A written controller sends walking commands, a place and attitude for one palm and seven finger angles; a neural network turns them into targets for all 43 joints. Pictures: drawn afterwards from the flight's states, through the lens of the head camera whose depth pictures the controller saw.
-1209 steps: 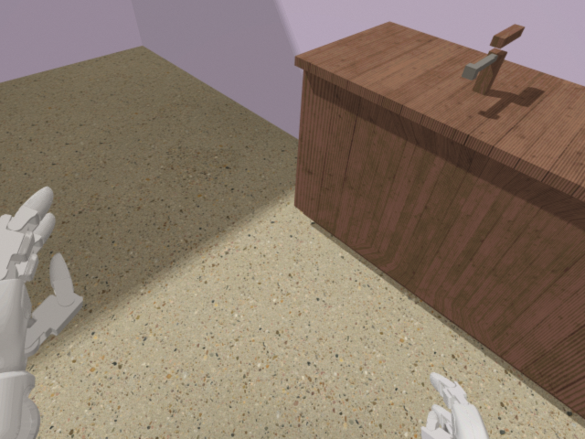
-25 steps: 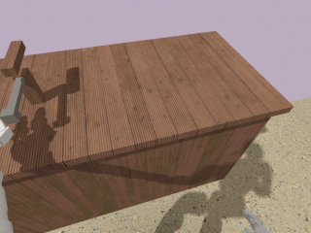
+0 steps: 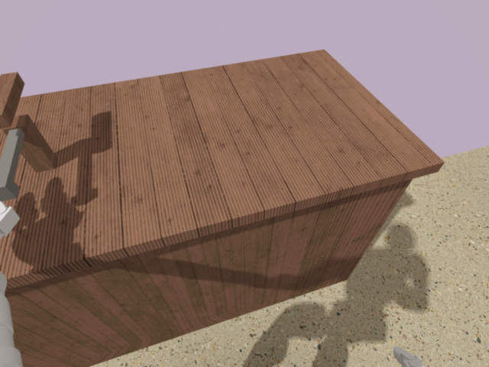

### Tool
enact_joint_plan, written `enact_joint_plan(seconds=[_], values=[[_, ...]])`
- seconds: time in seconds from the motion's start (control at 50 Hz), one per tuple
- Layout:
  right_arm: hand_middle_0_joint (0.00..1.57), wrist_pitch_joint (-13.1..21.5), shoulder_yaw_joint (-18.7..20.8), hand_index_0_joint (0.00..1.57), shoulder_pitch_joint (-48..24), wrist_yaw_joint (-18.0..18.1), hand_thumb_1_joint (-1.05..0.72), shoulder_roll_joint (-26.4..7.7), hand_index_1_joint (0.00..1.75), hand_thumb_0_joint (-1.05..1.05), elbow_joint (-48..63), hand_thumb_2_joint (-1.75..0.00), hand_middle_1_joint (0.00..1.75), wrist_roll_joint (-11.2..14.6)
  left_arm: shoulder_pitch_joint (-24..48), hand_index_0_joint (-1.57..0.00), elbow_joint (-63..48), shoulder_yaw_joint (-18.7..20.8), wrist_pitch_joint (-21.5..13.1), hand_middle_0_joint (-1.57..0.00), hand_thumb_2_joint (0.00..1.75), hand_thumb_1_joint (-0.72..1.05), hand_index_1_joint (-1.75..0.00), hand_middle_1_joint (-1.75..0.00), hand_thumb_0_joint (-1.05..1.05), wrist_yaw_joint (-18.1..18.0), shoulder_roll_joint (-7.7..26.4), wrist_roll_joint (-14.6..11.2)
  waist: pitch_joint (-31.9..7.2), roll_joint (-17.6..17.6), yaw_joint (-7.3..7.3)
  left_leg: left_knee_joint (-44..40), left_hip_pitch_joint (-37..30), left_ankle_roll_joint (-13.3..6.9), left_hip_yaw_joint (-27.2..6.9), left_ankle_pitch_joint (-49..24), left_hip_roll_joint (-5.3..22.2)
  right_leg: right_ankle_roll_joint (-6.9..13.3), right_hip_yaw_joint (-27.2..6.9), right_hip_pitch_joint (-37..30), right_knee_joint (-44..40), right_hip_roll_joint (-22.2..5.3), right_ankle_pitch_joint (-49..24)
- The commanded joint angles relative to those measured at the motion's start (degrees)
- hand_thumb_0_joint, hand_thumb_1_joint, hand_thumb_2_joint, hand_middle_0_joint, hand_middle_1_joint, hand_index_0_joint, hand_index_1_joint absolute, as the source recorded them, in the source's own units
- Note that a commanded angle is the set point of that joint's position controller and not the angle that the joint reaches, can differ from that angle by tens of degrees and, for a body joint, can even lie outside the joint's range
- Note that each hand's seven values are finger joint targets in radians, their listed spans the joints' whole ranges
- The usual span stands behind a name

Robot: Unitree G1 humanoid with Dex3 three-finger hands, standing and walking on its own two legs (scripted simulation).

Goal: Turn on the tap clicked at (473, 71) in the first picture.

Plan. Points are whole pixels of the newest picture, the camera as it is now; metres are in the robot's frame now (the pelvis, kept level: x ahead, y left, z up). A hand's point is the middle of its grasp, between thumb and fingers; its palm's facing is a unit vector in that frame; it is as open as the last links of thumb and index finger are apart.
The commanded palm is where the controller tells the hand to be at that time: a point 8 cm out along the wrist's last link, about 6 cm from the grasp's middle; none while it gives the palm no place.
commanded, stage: push the lever round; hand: left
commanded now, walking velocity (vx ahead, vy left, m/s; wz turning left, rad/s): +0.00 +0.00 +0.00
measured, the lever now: (2, 188) +0.33 +0.39 +0.13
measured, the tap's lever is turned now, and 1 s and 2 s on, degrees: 1 14 43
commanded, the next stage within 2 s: none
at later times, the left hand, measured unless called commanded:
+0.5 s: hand (38, 203) +0.33 +0.34 +0.11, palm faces +0.70 -0.71 -0.05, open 7.8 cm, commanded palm +0.28 +0.36 +0.11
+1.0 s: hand (63, 195) +0.34 +0.31 +0.11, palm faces +0.77 -0.64 -0.04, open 8.0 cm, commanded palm +0.30 +0.31 +0.11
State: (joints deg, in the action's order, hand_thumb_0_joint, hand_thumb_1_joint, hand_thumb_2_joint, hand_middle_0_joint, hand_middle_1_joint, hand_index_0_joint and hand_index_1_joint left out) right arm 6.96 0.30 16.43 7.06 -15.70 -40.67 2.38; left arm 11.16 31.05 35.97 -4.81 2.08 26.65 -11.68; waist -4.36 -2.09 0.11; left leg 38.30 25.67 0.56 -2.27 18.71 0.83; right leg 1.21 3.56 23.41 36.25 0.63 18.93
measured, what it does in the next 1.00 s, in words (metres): stands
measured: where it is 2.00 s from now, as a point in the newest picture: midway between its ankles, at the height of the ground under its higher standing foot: outside the picture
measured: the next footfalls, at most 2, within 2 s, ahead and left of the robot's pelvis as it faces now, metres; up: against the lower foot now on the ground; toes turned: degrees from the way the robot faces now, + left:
none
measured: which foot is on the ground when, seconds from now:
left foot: down 0.00-1.00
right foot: down 0.00-1.00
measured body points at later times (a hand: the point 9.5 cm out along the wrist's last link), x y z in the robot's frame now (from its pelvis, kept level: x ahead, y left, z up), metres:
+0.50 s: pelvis +0.00 +0.00 +0.00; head +0.02 +0.00 +0.45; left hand +0.29 +0.38 +0.11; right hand +0.14 -0.25 -0.10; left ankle +0.01 +0.13 -0.72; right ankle -0.01 -0.11 -0.72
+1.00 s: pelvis -0.01 +0.01 +0.00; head +0.00 +0.00 +0.45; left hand +0.30 +0.34 +0.12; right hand +0.15 -0.24 -0.10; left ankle +0.01 +0.13 -0.72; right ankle -0.01 -0.11 -0.72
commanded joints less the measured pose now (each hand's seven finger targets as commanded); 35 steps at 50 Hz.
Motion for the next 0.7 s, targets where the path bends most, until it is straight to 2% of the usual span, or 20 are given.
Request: enact_joint_plan(seconds=[0.0, 0.04, 0.08, 0.1, 0.18, 0.2, 0.24, 0.28, 0.3, 0.38, 0.4, 0.42, 0.48, 0.54, 0.56, 0.58, 0.6, 0.62, 0.64, 0.68], values=[[0.20, 2.63, 2.67, 0.20, -2.48, 0.30, -0.90, -7.88, 0.30, 0.00, 6.90, -0.90, 0.30, -0.16, 15.16, -0.15, -12.88, 4.77, -5.15, -0.15, 0.90, 0.90, -0.15, -0.15, 0.00, -3.37, 20.18, 0.54, -10.51, -1.95, -0.35, -4.54, -4.71, -2.45, 0.30, -12.18, -1.00, -0.51, -1.91, -5.51, -5.11, -0.05, -13.21], [0.20, 2.70, 2.56, 0.20, -3.39, 0.13, -0.90, -7.60, 0.30, 0.00, 7.45, -0.90, 0.30, -0.14, 16.28, -0.15, -14.82, 1.96, -5.17, -0.15, 0.90, 0.90, -0.15, -0.15, 0.00, -4.41, 17.06, 0.71, -10.81, -3.64, -0.03, -4.81, -5.29, -2.38, 0.59, -11.04, -1.24, -0.56, -1.94, -4.96, -5.10, -0.16, -12.15], [0.20, 2.62, 2.36, 0.20, -3.67, 0.26, -0.90, -7.69, 0.30, 0.00, 6.94, -0.90, 0.30, -0.22, 19.17, -0.15, -14.12, 1.45, -4.97, -0.15, 0.90, 0.90, -0.15, -0.15, 0.00, -5.19, 17.34, 1.25, -9.76, -4.05, 0.60, -4.99, -5.08, -2.38, 0.50, -9.58, -1.21, -0.48, -2.13, -4.10, -5.46, -0.20, -10.84], [0.20, 2.47, 2.30, 0.20, -3.76, 0.32, -0.90, -7.63, 0.30, 0.00, 6.98, -0.90, 0.30, -0.28, 19.13, -0.15, -14.85, 1.56, -4.87, -0.15, 0.90, 0.90, -0.15, -0.15, 0.00, -5.67, 17.69, 1.73, -10.14, -4.75, 0.30, -5.03, -5.08, -2.42, 0.43, -9.89, -1.07, -0.32, -2.17, -4.71, -5.42, -0.22, -10.91], [0.20, 2.48, 2.27, 0.20, -4.44, 0.25, -0.90, -7.26, 0.30, 0.00, 7.29, -0.90, 0.30, -0.56, 19.47, -0.15, -16.49, -0.43, -4.29, -0.15, 0.90, 0.90, -0.15, -0.15, 0.00, -8.00, 14.65, 2.15, -11.75, -4.20, 0.19, -5.17, -6.55, -2.31, 0.46, -11.48, -1.16, -0.26, -1.92, -5.44, -5.13, -0.22, -12.59], [0.20, 2.35, 2.41, 0.20, -4.26, 0.21, -0.90, -7.35, 0.30, 0.00, 7.23, -0.90, 0.30, -0.65, 17.63, -0.15, -16.38, 1.29, -4.19, -0.15, 0.90, 0.90, -0.15, -0.15, 0.00, -8.69, 15.90, 2.31, -12.55, -3.08, -0.51, -5.10, -6.25, -2.31, 0.36, -12.52, -0.99, -0.21, -1.82, -6.79, -5.05, -0.18, -13.45], [0.20, 2.13, 2.36, 0.20, -4.67, 0.02, -0.90, -7.10, 0.30, 0.00, 7.36, -0.90, 0.30, -0.50, 17.10, -0.15, -16.02, -0.52, -3.51, -0.15, 0.90, 0.90, -0.15, -0.15, 0.00, -9.86, 13.20, 2.29, -12.25, -2.04, -0.35, -5.20, -5.94, -2.18, 0.52, -12.45, -1.11, -0.40, -1.76, -6.85, -4.92, -0.23, -13.83], [0.20, 2.16, 2.36, 0.20, -5.18, -0.20, -0.90, -6.89, 0.30, 0.00, 7.64, -0.90, 0.30, -0.66, 18.26, -0.15, -18.65, -2.09, -3.49, -0.15, 0.90, 0.90, -0.15, -0.15, 0.00, -11.06, 11.19, 2.49, -12.52, -3.04, -0.28, -5.36, -6.95, -2.11, 0.53, -13.17, -1.07, -0.32, -1.67, -6.78, -4.90, -0.22, -14.27], [0.20, 2.05, 2.40, 0.20, -5.22, -0.14, -0.90, -6.97, 0.30, 0.00, 7.56, -0.90, 0.30, -0.70, 17.62, -0.15, -18.67, -0.95, -3.39, -0.15, 0.90, 0.90, -0.15, -0.15, 0.00, -11.88, 12.15, 2.87, -12.31, -2.61, -0.65, -5.31, -6.78, -2.16, 0.54, -13.99, -0.92, -0.20, -1.60, -7.46, -4.95, -0.24, -14.83], [0.20, 1.58, 2.43, 0.20, -5.57, -0.28, -0.90, -6.87, 0.30, 0.00, 7.14, -0.90, 0.30, -0.87, 19.43, -0.15, -18.27, -2.24, -2.59, -0.15, 0.90, 0.90, -0.15, -0.15, 0.00, -14.18, 10.46, 3.60, -11.07, -0.78, 0.24, -5.61, -6.32, -2.09, 0.63, -13.41, -0.91, -0.37, -1.52, -6.88, -5.08, -0.35, -14.62], [0.20, 1.50, 2.55, 0.20, -5.86, -0.31, -0.90, -6.83, 0.30, 0.00, 7.48, -0.90, 0.30, -0.93, 18.85, -0.15, -20.01, -1.96, -2.66, -0.15, 0.90, 0.90, -0.15, -0.15, 0.00, -14.81, 10.61, 3.99, -12.47, -1.69, -0.59, -5.54, -6.88, -2.12, 0.70, -14.64, -0.89, -0.20, -1.65, -7.99, -4.97, -0.37, -15.39], [0.20, 1.54, 2.38, 0.20, -6.12, -0.38, -0.90, -6.59, 0.30, 0.00, 7.49, -0.90, 0.30, -0.96, 20.63, -0.15, -20.88, -4.03, -2.57, -0.15, 0.90, 0.90, -0.15, -0.15, 0.00, -15.36, 8.96, 4.44, -12.50, -3.22, 0.03, -5.53, -7.49, -2.04, 0.83, -14.10, -0.98, -0.26, -1.70, -7.27, -4.92, -0.48, -14.82], [0.20, 1.65, 2.37, 0.20, -6.58, -0.57, -0.90, -6.21, 0.30, 0.00, 7.22, -0.90, 0.30, -1.22, 20.63, -0.15, -23.09, -5.72, -2.60, -0.15, 0.90, 0.90, -0.15, -0.15, 0.00, -17.34, 6.73, 5.13, -12.50, -5.02, -0.07, -5.70, -9.06, -1.73, 0.51, -15.52, -0.74, 0.18, -1.45, -6.89, -4.67, -0.27, -15.17], [0.20, 1.59, 2.57, 0.20, -6.85, -0.73, -0.90, -6.15, 0.30, 0.00, 7.23, -0.90, 0.30, -1.28, 18.86, -0.15, -23.83, -6.76, -2.11, -0.15, 0.90, 0.90, -0.15, -0.15, 0.00, -19.02, 4.87, 5.64, -13.10, -2.77, -0.43, -5.83, -9.12, -1.58, 0.44, -16.83, -0.56, 0.18, -1.19, -8.07, -4.55, -0.26, -16.13], [0.20, 1.60, 2.50, 0.20, -7.14, -0.74, -0.90, -6.08, 0.30, 0.00, 7.21, -0.90, 0.30, -1.38, 20.54, -0.15, -25.22, -8.44, -2.13, -0.15, 0.90, 0.90, -0.15, -0.15, 0.00, -19.49, 3.26, 5.80, -13.26, -2.75, 0.12, -5.77, -9.80, -1.52, 0.33, -17.10, -0.57, 0.16, -1.08, -7.63, -4.47, -0.28, -16.22], [0.20, 1.64, 2.58, 0.20, -7.38, -0.74, -0.90, -6.00, 0.30, 0.00, 7.15, -0.90, 0.30, -1.36, 19.85, -0.15, -24.53, -8.73, -1.74, -0.15, 0.90, 0.90, -0.15, -0.15, 0.00, -20.01, 2.45, 5.84, -12.39, -3.07, -0.18, -6.01, -9.53, -1.38, 0.31, -16.44, -0.57, 0.21, -1.05, -7.33, -4.62, -0.33, -15.40], [0.20, 1.51, 2.54, 0.20, -7.34, -0.62, -0.90, -6.36, 0.30, 0.00, 6.86, -0.90, 0.30, -1.46, 20.88, -0.15, -24.36, -7.79, -1.57, -0.15, 0.90, 0.90, -0.15, -0.15, 0.00, -20.70, 3.46, 6.04, -11.95, -1.34, 0.12, -5.95, -9.32, -1.60, 0.20, -16.54, -0.47, 0.14, -1.05, -7.47, -5.04, -0.35, -15.59], [0.20, 1.34, 2.68, 0.20, -7.48, -0.58, -0.90, -6.25, 0.30, 0.00, 6.72, -0.90, 0.30, -1.44, 21.98, -0.15, -24.80, -7.51, -1.51, -0.15, 0.90, 0.90, -0.15, -0.15, 0.00, -21.35, 4.02, 6.31, -12.63, -1.71, 0.15, -5.96, -9.36, -1.54, 0.38, -16.19, -0.55, 0.10, -1.25, -7.66, -4.91, -0.44, -15.47], [0.20, 1.37, 2.62, 0.20, -7.71, -0.71, -0.90, -5.85, 0.30, 0.00, 6.88, -0.90, 0.30, -1.54, 21.93, -0.15, -25.13, -8.97, -1.35, -0.15, 0.90, 0.90, -0.15, -0.15, 0.00, -21.93, 1.95, 6.46, -12.71, -2.51, -0.06, -6.11, -9.45, -1.36, 0.40, -16.32, -0.70, 0.18, -1.15, -7.88, -4.80, -0.50, -15.54], [0.20, 1.21, 2.58, 0.20, -7.99, -0.80, -0.90, -5.81, 0.30, 0.00, 6.64, -0.90, 0.30, -1.60, 21.84, -0.15, -24.31, -9.20, -0.87, -0.15, 0.90, 0.90, -0.15, -0.15, 0.00, -23.04, 1.49, 6.90, -12.29, -1.69, 0.03, -6.17, -9.24, -1.21, 0.33, -16.55, -0.66, 0.21, -1.01, -7.76, -4.74, -0.55, -15.62]])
